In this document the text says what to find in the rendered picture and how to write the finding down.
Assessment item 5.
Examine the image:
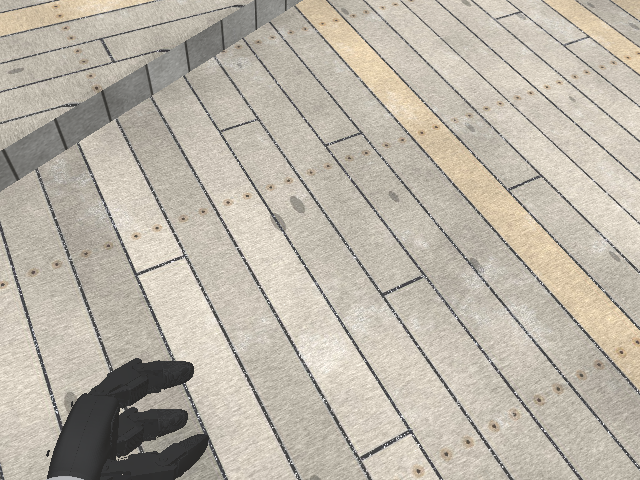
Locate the left robot hand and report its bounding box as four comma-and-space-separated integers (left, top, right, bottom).
46, 358, 209, 480

